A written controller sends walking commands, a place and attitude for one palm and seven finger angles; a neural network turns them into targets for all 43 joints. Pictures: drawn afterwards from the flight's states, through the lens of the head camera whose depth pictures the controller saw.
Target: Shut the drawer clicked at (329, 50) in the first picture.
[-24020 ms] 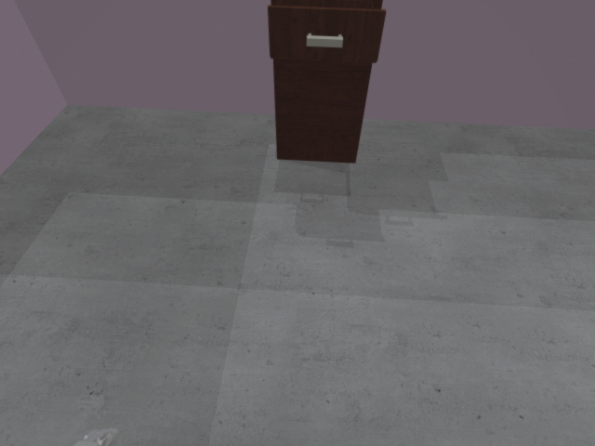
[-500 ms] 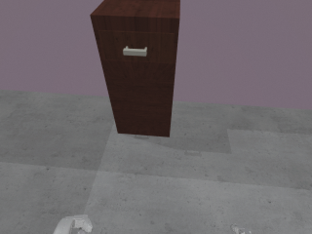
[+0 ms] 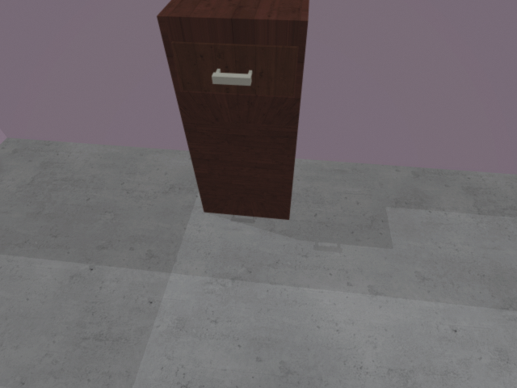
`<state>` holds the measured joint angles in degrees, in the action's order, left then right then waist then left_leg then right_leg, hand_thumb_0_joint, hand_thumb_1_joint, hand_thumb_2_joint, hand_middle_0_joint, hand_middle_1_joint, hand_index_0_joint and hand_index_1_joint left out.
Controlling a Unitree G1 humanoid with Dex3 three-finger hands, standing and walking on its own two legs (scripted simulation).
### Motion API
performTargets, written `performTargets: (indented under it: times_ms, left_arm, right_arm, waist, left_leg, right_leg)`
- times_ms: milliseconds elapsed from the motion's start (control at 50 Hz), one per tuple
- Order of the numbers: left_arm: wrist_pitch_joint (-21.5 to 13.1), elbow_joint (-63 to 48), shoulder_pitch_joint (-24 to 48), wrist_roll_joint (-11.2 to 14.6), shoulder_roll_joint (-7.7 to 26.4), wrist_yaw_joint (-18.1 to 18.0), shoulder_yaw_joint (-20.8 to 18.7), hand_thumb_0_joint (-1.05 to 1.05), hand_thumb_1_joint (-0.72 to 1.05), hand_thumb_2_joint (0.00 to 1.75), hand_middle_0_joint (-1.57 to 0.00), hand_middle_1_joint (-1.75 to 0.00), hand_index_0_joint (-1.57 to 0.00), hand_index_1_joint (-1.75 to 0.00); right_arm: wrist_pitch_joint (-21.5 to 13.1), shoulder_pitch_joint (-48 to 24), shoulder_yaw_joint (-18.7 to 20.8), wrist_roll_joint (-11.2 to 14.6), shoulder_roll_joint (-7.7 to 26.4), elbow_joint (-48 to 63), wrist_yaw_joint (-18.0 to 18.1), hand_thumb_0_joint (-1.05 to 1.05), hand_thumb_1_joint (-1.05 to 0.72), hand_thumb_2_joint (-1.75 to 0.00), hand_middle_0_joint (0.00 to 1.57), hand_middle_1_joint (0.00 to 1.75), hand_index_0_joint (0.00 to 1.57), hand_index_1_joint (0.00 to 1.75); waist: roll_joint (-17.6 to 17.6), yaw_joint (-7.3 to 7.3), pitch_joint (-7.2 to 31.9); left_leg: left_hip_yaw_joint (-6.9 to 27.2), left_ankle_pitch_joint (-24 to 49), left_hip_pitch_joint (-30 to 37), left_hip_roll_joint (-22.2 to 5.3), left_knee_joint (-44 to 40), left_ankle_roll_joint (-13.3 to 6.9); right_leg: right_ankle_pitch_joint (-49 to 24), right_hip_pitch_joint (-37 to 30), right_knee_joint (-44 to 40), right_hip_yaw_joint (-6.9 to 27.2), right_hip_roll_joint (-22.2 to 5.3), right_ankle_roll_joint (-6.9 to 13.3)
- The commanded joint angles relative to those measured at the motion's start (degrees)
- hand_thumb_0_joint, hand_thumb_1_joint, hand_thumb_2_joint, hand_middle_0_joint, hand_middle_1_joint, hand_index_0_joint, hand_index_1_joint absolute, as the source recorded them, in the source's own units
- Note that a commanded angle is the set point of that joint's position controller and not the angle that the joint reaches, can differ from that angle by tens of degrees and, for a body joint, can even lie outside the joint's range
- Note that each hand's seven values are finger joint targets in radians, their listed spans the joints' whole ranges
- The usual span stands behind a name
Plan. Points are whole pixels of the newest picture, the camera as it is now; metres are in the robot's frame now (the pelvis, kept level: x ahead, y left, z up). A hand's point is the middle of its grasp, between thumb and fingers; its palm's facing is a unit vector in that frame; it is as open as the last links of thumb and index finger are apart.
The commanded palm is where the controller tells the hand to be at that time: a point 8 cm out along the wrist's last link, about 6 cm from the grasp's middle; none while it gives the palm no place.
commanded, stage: let the arm hang, fingers relaxed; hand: left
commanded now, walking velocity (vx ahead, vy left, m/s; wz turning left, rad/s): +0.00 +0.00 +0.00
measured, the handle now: (233, 75) +0.97 +0.14 -0.01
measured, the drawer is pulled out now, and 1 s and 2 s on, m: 0.00 0.00 0.00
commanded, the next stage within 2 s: look to check the result in 0.38 s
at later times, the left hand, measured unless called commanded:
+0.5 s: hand out of the picture +0.05 +0.18 -0.17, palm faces +0.01 -0.97 -0.24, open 7.3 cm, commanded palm none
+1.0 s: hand out of the picture +0.06 +0.18 -0.17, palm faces +0.00 -0.97 -0.25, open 7.4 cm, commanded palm none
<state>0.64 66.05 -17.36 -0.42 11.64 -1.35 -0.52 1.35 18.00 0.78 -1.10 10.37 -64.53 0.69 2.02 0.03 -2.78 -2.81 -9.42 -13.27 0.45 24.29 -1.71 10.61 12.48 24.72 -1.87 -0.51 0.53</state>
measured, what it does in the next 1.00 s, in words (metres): stands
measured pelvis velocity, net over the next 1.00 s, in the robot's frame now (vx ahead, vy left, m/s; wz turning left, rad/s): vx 0.03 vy -0.01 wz -0.01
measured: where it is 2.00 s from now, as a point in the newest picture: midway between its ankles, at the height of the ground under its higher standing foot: outside the picture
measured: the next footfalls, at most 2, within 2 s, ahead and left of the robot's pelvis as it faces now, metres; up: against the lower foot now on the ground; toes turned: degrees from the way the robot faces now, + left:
none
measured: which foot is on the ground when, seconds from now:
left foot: down 0.00-1.00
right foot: down 0.00-1.00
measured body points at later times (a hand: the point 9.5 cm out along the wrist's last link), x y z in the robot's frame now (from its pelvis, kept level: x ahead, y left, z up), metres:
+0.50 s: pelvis +0.02 -0.01 +0.00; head +0.03 -0.02 +0.45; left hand +0.05 +0.23 -0.15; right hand +0.02 -0.24 -0.16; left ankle +0.04 +0.10 -0.74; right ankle +0.03 -0.12 -0.74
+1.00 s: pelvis +0.03 -0.01 +0.00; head +0.05 -0.02 +0.45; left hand +0.06 +0.23 -0.15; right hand +0.05 -0.25 -0.16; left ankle +0.04 +0.10 -0.74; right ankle +0.03 -0.12 -0.74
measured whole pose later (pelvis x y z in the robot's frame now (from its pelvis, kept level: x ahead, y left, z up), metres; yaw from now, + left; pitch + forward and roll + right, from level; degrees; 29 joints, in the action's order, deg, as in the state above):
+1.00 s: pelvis +0.03 -0.01 +0.00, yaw -1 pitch -2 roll +0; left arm -0.7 66.0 -11.6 -0.3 11.4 -1.3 -0.6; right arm 0.5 12.0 0.7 -1.0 11.7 -65.2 1.0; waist 1.4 0.3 -3.5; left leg -2.8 -10.6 -9.2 -0.7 21.4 -0.4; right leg 11.4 8.4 21.3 -1.7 0.8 1.4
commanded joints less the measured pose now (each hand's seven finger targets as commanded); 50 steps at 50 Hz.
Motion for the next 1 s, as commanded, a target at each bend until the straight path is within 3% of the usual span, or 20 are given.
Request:
performTargets:
  times_ms: [0,200,340,520,760,980]
  left_arm:
    - [-0.9,-2.5,-0.5,-0.3,6.9,-0.3,-1.2,0.00,0.90,0.90,-0.20,-0.30,-0.20,-0.30]
    - [-1.5,-3.2,1.4,-0.3,5.8,-0.4,-1.6,0.00,0.90,0.90,-0.20,-0.30,-0.20,-0.30]
    - [-1.6,-3.5,2.8,-0.3,6.1,-0.4,-1.6,0.00,0.90,0.90,-0.20,-0.30,-0.20,-0.30]
    - [-1.9,-3.2,3.5,-0.1,7.1,-0.3,-1.7,0.00,0.90,0.90,-0.20,-0.30,-0.20,-0.30]
    - [-1.8,-2.3,3.7,-0.2,8.0,-0.3,-1.5,0.00,0.90,0.90,-0.20,-0.30,-0.20,-0.30]
    - [-2.0,-2.3,4.5,-0.1,8.5,-0.3,-1.5,0.00,0.90,0.90,-0.20,-0.30,-0.20,-0.30]
  right_arm:
    - [-1.2,2.0,1.2,0.0,6.2,1.8,0.7,0.00,-0.90,-0.90,0.20,0.30,0.20,0.30]
    - [-1.8,0.7,1.2,0.0,5.0,1.9,0.8,0.00,-0.90,-0.90,0.20,0.30,0.20,0.30]
    - [-1.7,-0.4,1.2,0.0,5.4,1.8,0.9,0.00,-0.90,-0.90,0.20,0.30,0.20,0.30]
    - [-1.9,-1.2,1.3,0.1,6.6,1.4,1.0,0.00,-0.90,-0.90,0.20,0.30,0.20,0.30]
    - [-1.5,-2.7,1.2,0.2,8.0,1.2,0.9,0.00,-0.90,-0.90,0.20,0.30,0.20,0.30]
    - [-1.8,-3.8,1.1,0.2,8.2,0.9,1.0,0.00,-0.90,-0.90,0.20,0.30,0.20,0.30]
  waist:
    - [-1.7,0.22,-2.7]
    - [-0.9,0.29,-1.2]
    - [-1.7,0.52,-1.5]
    - [-1.8,0.53,1.2]
    - [-2.2,0.54,-0.3]
    - [-1.9,0.52,0.6]
  left_leg:
    - [7.3,-9.4,-1.1,-6.1,-7.5,-1.0]
    - [6.2,-3.0,0.8,-6.0,-6.5,-0.4]
    - [5.6,-1.1,2.0,-5.9,-6.0,-0.1]
    - [5.7,2.5,4.3,-6.5,-5.8,-0.1]
    - [5.3,0.4,5.2,-6.6,-6.3,0.1]
    - [5.1,3.3,5.7,-6.9,-6.4,0.3]
  right_leg:
    - [10.1,4.1,-7.1,5.5,-4.6,2.5]
    - [4.4,2.2,-6.7,5.6,-4.9,2.2]
    - [3.5,1.8,-7.8,6.1,-5.2,2.2]
    - [-0.6,-0.7,-7.5,6.0,-5.3,2.3]
    - [2.0,0.3,-9.2,6.5,-5.2,2.2]
    - [-3.0,-1.6,-8.8,6.1,-5.7,2.0]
